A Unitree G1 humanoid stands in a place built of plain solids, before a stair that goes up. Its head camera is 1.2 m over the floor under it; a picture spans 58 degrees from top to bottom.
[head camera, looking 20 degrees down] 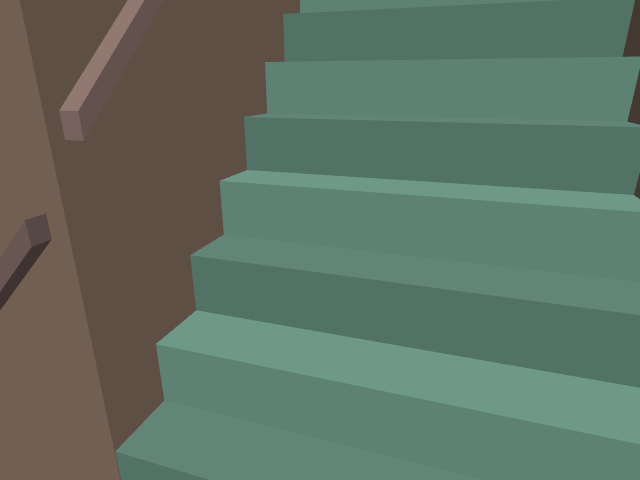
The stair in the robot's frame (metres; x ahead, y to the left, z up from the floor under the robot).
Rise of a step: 0.21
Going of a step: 0.23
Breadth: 1.40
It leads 18 degrees to the right of straight ahead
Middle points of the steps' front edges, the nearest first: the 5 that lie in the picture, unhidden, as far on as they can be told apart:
0.95 -0.15 0.43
1.16 -0.22 0.64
1.38 -0.29 0.86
1.59 -0.36 1.07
1.81 -0.43 1.28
